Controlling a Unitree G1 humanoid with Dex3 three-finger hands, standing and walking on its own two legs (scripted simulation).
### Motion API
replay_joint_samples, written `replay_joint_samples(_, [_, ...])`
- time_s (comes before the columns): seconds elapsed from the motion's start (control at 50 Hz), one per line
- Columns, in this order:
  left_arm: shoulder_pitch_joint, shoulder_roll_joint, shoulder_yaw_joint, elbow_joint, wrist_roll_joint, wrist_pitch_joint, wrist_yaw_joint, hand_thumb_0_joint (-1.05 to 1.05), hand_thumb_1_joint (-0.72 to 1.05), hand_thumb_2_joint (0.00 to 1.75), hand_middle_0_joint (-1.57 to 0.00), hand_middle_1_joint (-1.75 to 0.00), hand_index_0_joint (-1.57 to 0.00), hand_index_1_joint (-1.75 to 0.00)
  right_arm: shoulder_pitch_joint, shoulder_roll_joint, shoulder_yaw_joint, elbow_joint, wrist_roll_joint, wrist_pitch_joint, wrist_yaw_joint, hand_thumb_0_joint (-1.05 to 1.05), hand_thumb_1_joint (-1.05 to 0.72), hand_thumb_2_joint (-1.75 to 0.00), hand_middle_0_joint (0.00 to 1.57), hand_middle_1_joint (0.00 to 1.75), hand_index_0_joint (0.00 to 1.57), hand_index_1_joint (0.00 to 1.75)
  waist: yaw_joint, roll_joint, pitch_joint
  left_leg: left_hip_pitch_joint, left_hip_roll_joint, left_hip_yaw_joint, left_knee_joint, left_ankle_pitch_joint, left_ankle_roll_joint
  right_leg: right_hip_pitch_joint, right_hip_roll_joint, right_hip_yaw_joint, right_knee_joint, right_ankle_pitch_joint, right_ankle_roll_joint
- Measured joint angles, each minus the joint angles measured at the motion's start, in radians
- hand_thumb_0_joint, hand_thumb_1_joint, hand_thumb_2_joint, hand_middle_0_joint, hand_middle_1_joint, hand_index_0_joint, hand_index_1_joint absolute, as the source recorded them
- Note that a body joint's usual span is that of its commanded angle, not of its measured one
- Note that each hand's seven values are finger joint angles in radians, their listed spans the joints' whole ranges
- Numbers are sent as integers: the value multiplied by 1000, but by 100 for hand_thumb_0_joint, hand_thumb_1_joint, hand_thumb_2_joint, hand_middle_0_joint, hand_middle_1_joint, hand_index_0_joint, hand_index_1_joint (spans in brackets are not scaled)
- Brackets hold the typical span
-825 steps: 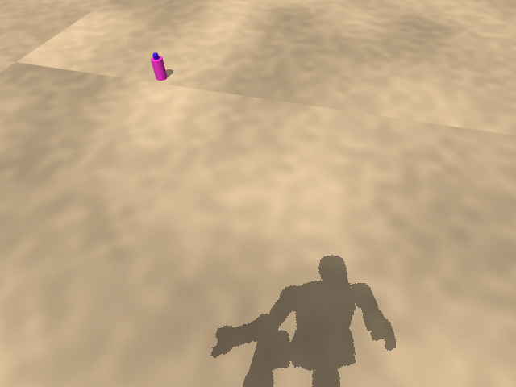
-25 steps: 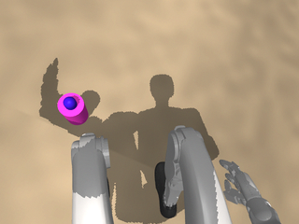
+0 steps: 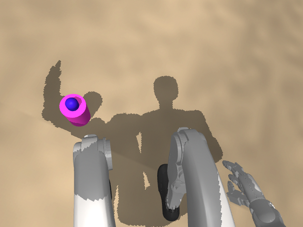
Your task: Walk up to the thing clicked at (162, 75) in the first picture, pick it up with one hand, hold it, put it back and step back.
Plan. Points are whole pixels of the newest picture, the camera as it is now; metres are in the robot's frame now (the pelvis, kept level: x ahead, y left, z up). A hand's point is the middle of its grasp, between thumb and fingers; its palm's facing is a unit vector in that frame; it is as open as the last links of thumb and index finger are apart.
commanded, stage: go down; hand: left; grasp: from the side
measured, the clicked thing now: (75, 110) +0.44 +0.22 -0.28
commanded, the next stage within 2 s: none
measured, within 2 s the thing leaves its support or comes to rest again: neither
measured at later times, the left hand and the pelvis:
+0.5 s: hand out of the picture +0.38 +0.40 +0.01, palm faces +0.03 -1.00 -0.05, open 17.6 cm; pelvis +0.00 +0.00 +0.00, yaw +0 degrees
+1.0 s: hand out of the picture +0.38 +0.40 +0.02, palm faces +0.04 -1.00 -0.05, open 17.6 cm; pelvis +0.00 +0.00 +0.00, yaw +0 degrees
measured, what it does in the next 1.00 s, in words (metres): stands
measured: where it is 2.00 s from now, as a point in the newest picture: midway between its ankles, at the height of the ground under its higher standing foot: (137, 207)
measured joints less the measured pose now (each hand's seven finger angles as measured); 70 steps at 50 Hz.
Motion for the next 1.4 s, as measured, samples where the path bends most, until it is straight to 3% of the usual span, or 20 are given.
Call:
replay_joint_samples(0.32, [23, 15, 19, 17, -31, -5, -10, -1, -61, 5, -8, -10, -8, -10, 10, -3, 4, 1, 8, 0, 3, 1, -89, -89, 20, 30, 21, 30, 4, 1, 3, -5, 3, 1, -1, -3, 3, -6, 4, 1, -3, 0, 3])
replay_joint_samples(0.56, [17, -15, -1, -38, -8, 8, -1, -1, -61, 5, -7, -10, -8, -10, -4, 3, -5, 1, 5, 0, -3, 1, -89, -89, 20, 30, 21, 30, 0, 3, -9, -3, -3, 0, 2, -9, 4, 2, -1, 0, -2, -10, 4])
replay_joint_samples(0.72, [39, 5, 9, 0, -28, 9, 5, -1, -61, 5, -7, -11, -8, -10, -1, 1, -3, -9, 10, 3, 1, 1, -89, -89, 20, 30, 21, 30, 0, 14, -12, 2, 1, 3, -6, -8, 7, 4, 3, 3, -10, -6, 6])
replay_joint_samples(0.86, [40, -23, 7, -26, -33, -4, -5, -1, -61, 5, -7, -11, -8, -10, 5, 1, -5, 4, 10, 3, 3, 1, -89, -89, 20, 30, 21, 30, 16, 2, 2, 0, -1, 6, -6, -2, 6, 0, 2, 6, -7, -2, 6])
replay_joint_samples(1.04, [20, -7, -3, -6, -10, -2, 0, -1, -61, 6, -7, -11, -8, -11, -3, 6, -5, 2, 5, -1, -3, 1, -89, -89, 20, 30, 21, 30, 1, 2, -9, 0, -3, 0, -2, -4, 2, 2, 1, 1, -4, -5, 2])
replay_joint_samples(1.24, [31, 20, 25, 24, -37, -10, -17, -1, -61, 5, -7, -11, -8, -11, -3, -5, 4, -4, 9, 0, 0, 1, -89, -89, 20, 30, 21, 30, -1, 4, 8, -4, 2, 0, 2, -6, 2, -5, 6, 2, 0, -3, 3])
replay_joint_samples(1.4, [19, -8, 21, -7, -34, -11, -24, -1, -61, 5, -7, -11, -8, -11, -3, -7, 3, 8, 1, -1, 0, 1, -89, -89, 20, 30, 21, 30, 10, -6, 15, -10, -3, -3, 14, -5, -3, -11, 3, 0, 14, -5, 1])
